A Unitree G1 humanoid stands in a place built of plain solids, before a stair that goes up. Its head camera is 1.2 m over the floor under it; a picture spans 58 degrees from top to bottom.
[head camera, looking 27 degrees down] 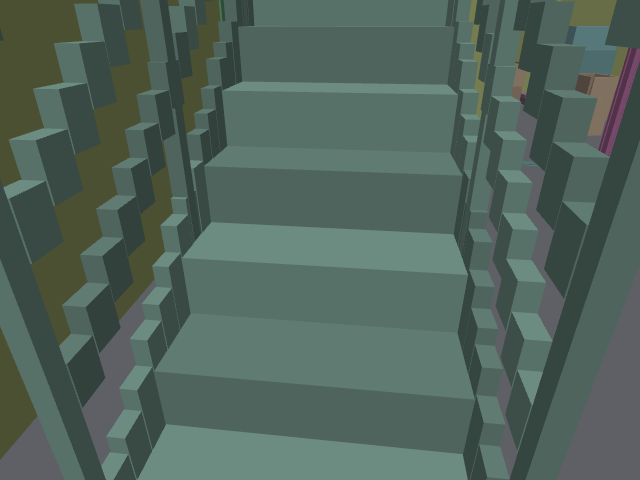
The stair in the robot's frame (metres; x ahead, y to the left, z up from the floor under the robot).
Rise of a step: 0.20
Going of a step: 0.25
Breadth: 0.90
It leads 7 degrees to the right of straight ahead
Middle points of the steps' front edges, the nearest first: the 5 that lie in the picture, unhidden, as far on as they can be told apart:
0.79 0.03 0.39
1.04 0.00 0.59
1.29 -0.03 0.78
1.54 -0.06 0.98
1.78 -0.09 1.18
